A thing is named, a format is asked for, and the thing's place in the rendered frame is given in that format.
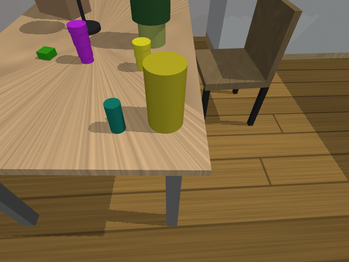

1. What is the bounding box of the table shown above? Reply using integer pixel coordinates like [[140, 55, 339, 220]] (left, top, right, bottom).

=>
[[0, 0, 212, 226]]

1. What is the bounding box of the desk lamp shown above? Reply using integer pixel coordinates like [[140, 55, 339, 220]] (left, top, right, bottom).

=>
[[76, 0, 101, 35]]

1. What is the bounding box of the potted plant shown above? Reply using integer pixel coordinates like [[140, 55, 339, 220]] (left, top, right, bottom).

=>
[[130, 0, 171, 49]]

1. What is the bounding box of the chair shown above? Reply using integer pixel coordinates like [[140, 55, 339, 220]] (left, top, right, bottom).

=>
[[195, 0, 302, 126]]

